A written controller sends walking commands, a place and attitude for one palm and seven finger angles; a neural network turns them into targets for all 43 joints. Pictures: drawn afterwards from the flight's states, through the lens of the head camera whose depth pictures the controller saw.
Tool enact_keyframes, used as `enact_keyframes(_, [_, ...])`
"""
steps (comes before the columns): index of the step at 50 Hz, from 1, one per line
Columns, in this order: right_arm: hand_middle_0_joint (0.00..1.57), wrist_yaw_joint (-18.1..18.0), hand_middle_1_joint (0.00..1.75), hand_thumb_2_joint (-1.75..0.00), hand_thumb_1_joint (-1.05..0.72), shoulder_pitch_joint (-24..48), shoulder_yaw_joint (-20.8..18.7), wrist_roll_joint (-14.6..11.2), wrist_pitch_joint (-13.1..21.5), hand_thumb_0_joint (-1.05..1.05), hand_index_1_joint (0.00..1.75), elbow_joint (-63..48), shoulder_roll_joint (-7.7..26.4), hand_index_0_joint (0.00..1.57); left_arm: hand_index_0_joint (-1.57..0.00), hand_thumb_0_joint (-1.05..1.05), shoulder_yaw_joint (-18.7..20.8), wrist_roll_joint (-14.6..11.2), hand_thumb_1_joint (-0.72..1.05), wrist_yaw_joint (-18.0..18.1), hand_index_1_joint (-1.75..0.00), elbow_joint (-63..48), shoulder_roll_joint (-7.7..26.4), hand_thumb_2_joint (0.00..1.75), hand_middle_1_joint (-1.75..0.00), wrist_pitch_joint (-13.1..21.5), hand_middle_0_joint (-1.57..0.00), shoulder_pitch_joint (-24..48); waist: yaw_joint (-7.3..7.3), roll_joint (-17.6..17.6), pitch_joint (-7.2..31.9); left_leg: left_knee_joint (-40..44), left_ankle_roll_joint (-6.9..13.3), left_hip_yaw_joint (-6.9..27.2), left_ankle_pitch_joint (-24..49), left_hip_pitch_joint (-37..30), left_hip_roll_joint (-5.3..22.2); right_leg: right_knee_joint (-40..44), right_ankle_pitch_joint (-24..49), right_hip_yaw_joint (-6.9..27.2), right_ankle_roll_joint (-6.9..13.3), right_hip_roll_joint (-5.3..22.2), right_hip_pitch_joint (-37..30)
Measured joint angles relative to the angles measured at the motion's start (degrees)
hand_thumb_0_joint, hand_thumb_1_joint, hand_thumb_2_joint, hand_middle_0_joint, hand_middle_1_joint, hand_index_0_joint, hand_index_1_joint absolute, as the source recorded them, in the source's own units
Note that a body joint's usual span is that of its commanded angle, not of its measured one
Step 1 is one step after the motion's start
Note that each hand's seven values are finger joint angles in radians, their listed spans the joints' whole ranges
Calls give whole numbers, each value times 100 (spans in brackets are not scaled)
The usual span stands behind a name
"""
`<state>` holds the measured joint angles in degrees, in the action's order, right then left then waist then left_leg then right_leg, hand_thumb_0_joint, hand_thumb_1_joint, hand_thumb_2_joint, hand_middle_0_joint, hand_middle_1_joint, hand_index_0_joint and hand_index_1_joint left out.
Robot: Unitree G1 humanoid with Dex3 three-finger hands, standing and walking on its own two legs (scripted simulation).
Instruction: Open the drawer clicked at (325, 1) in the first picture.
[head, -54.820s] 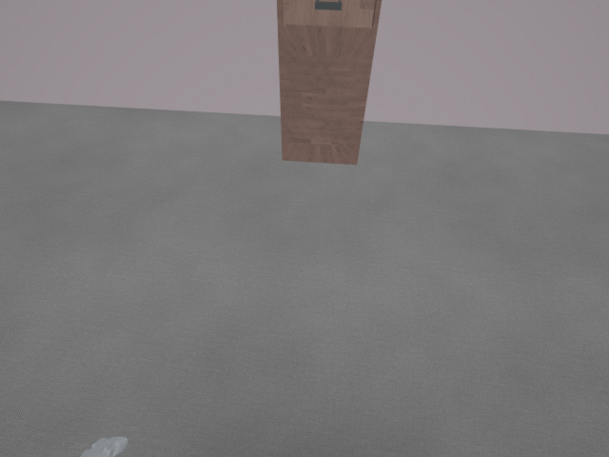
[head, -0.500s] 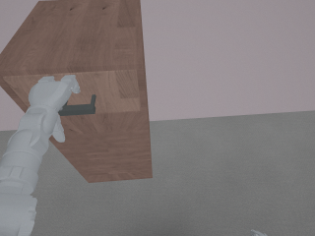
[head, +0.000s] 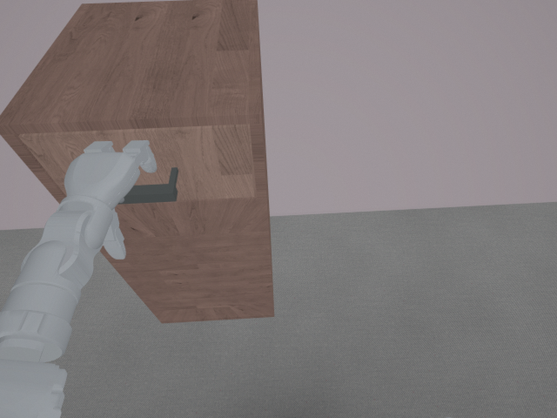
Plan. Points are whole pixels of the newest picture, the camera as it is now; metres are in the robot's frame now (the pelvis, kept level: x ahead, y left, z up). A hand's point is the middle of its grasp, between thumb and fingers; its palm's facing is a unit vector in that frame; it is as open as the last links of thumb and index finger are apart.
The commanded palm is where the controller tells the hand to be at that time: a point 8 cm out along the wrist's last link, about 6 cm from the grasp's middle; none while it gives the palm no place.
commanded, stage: move the hooked fingers above the handle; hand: left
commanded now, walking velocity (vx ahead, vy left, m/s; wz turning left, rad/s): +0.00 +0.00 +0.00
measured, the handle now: (147, 184) +0.47 +0.27 +0.03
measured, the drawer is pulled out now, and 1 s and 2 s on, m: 0.00 0.00 0.00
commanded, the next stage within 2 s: lower the fingers behind the handle in 1.84 s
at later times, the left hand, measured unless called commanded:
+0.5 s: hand (136, 192) +0.42 +0.26 +0.08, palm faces -0.01 -0.02 -1.00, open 13.8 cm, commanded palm +0.40 +0.28 +0.15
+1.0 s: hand (120, 197) +0.40 +0.27 +0.08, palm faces +0.00 -0.01 -1.00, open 13.8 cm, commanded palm +0.39 +0.28 +0.15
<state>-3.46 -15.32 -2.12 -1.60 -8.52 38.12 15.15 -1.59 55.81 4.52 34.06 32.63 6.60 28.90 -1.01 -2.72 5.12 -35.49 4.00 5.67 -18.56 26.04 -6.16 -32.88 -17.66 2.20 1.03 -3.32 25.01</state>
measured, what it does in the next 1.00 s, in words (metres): stands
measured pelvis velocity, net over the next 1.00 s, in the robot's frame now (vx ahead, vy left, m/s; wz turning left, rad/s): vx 0.00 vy -0.01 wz -0.01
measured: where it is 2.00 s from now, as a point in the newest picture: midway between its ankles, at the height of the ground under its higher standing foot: outside the picture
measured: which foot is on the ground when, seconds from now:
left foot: down 0.00-1.00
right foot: down 0.00-1.00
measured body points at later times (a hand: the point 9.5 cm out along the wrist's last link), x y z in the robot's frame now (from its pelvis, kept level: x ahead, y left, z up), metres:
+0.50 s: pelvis +0.00 -0.01 +0.00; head +0.06 -0.02 +0.44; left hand +0.41 +0.25 +0.13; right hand +0.09 -0.28 -0.13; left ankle -0.02 +0.07 -0.73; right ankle -0.02 -0.12 -0.73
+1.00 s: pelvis +0.00 -0.01 +0.00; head +0.05 -0.02 +0.45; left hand +0.39 +0.27 +0.14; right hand +0.11 -0.28 -0.13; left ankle -0.02 +0.07 -0.73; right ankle -0.02 -0.12 -0.73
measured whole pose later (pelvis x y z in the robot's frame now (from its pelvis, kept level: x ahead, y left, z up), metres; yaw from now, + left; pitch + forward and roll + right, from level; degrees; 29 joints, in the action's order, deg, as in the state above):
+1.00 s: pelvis +0.00 -0.01 +0.00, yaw +0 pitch +10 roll -1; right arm -4.2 -13.9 -2.5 -1.9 -8.3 37.6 15.8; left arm 0.8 56.7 6.5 35.9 33.5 8.3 29.0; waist -1.1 -2.7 5.3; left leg -36.0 3.3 5.4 -18.9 26.7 -5.4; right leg -34.0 -17.9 2.3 1.9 -4.0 26.1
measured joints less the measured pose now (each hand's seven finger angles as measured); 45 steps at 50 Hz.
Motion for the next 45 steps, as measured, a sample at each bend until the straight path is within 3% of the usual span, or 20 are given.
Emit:
enact_keyframes(3, [20, -23, 30, -90, -91, 118, 8, 5, 46, 1, 30, 30, 6, 20, -32, 0, -35, 63, -49, 193, -120, 164, -28, 30, -120, 65, -32, 269, 25, 27, 4, -47, -14, 2, -5, 55, -4, -67, -14, -9, 12, 1, 64])
enact_keyframes(7, [20, -18, 30, -90, -91, 245, 64, 10, 47, 1, 30, 4, -8, 20, -32, 0, 96, 147, -49, 352, -120, 604, 41, 30, -120, -160, -32, 627, 84, 18, 30, -26, -31, -66, 11, 107, 27, -90, 12, 58, 24, -27, 156])
enact_keyframes(13, [20, 28, 30, -90, -91, 131, 129, -30, -86, 1, 30, -120, -7, 20, -31, 0, 192, 98, -49, 24, -120, 996, 203, 30, -120, -551, -31, 637, 111, -73, 110, 122, -32, -159, 45, 47, 82, 16, 69, 161, 34, -72, 142])
enact_keyframes(16, [20, 29, 30, -90, -91, -10, 116, -49, -119, 1, 30, -151, 0, 20, -31, 0, 123, 7, -49, -228, -120, 824, 175, 30, -120, -456, -31, 388, 94, -81, 112, 153, -32, -147, 34, -16, 94, 58, 64, 153, 42, -82, 72])
enact_keyframes(19, [20, -3, 30, -90, -91, -83, 91, -42, -118, 1, 30, -126, 4, 20, -31, 0, 105, -20, -49, -316, -120, 594, 81, 30, -120, -121, -31, 175, 75, -45, 66, 108, -39, -113, 0, -29, 99, 39, 35, 116, 56, -89, 41])
enact_keyframes(24, [20, -75, 30, -90, -91, -42, 12, 13, -29, 1, 30, -30, -16, 20, -32, 0, 237, 168, -49, 98, -120, 350, 33, 30, -120, 383, -32, 153, 93, 39, -3, -49, -72, -67, -55, 127, 92, -107, -29, 54, 84, -94, 182])
enact_keyframes(29, [20, -70, 30, -90, -91, 89, 2, 30, 26, 1, 30, 77, -11, 20, -32, 0, 451, 201, -49, 573, -120, 661, 223, 30, -121, 156, -33, 516, 136, 21, 30, -116, -87, -95, -76, 286, 112, -178, -36, 74, 94, -116, 353])
enact_keyframes(32, [20, -26, 30, -90, -91, 85, 8, 4, -19, 1, 30, 94, 25, 20, -35, 0, 317, 101, -49, 511, -123, 744, 191, 30, -124, -74, -37, 543, 105, -64, 115, -35, -81, -129, -51, 244, 124, -104, -2, 114, 85, -122, 321])
enact_keyframes(37, [20, 1, 30, -90, -91, 102, 100, -63, -151, 1, 30, -2, 31, 20, -35, 0, 363, 6, -49, 73, -124, 857, 168, 30, -123, -473, -35, 324, 130, -127, 194, 153, -62, -219, -14, 5, 152, 25, 41, 219, 72, -138, 133])
enact_keyframes(41, [20, -36, 30, -90, -91, 64, 118, -69, -149, 1, 30, -136, -4, 20, -33, 0, 471, 7, -49, -195, -122, 664, 231, 30, -122, -281, -33, 17, 127, -55, 158, 196, -66, -221, -7, -101, 165, 59, 49, 223, 87, -148, 31])
enact_keyframes(45, [20, -54, 30, -90, -91, 20, 12, -47, -74, 1, 30, -188, 16, 20, -33, 0, 404, 59, -49, -136, -121, 184, 202, 30, -121, 41, -33, -234, 58, -16, 95, 103, -77, -130, -22, -70, 141, 28, 27, 125, 95, -128, 9])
